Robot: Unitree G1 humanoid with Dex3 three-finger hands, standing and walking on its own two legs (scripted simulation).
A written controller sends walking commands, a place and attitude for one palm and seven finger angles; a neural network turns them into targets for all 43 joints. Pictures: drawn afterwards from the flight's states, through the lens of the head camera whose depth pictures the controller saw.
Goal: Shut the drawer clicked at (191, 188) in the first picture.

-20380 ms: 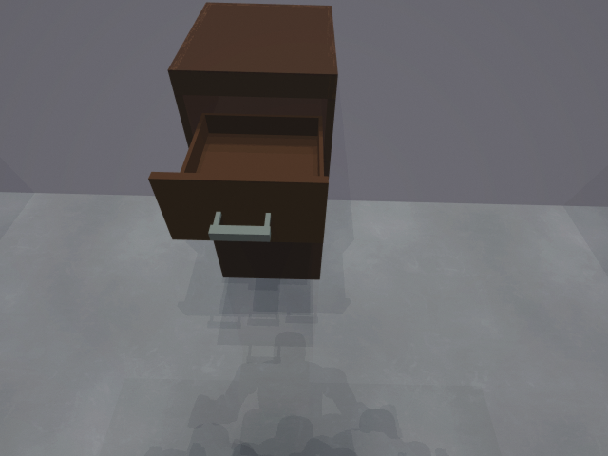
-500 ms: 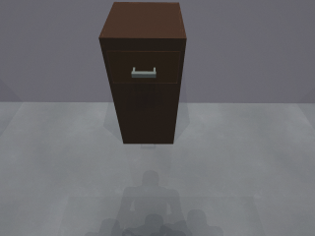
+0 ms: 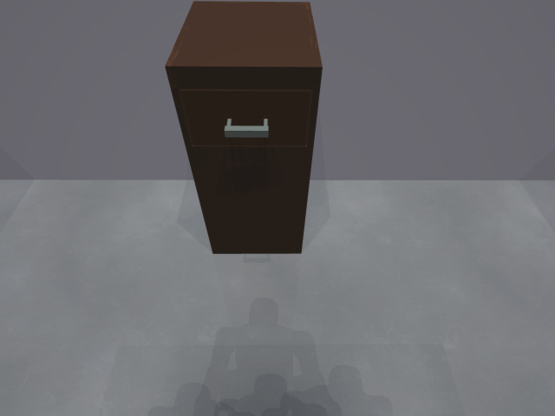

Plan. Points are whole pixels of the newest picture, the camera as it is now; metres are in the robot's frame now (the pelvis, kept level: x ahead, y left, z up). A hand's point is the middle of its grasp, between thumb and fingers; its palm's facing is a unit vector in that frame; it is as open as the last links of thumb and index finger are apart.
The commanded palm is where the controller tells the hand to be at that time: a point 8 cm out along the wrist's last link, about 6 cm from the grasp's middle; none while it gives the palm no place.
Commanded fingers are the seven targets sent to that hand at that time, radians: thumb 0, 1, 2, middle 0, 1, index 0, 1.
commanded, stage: look to check the result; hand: left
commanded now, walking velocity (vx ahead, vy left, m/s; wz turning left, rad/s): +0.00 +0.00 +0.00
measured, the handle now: (247, 126) +0.83 +0.14 -0.08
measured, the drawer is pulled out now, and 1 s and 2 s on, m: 0.00 0.00 0.00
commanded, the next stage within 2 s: stand and wait in 0.34 s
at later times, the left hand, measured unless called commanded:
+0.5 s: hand out of the picture +0.02 +0.17 -0.17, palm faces +0.04 -0.98 -0.22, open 7.4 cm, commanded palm none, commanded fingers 0.00 0.90 0.90 -0.20 -0.30 -0.20 -0.30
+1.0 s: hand out of the picture +0.05 +0.18 -0.17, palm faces +0.02 -0.97 -0.26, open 7.4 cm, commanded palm none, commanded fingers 0.00 0.90 0.90 -0.20 -0.30 -0.20 -0.30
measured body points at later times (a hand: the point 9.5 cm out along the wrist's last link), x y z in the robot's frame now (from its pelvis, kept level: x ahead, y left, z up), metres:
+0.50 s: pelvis +0.01 -0.01 +0.00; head +0.02 -0.02 +0.45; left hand +0.02 +0.22 -0.15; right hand +0.02 -0.24 -0.16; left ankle +0.01 +0.10 -0.74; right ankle -0.02 -0.11 -0.74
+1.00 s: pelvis +0.01 -0.02 +0.00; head +0.03 -0.03 +0.45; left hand +0.05 +0.23 -0.15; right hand +0.04 -0.27 -0.15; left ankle +0.01 +0.10 -0.74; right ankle -0.02 -0.11 -0.74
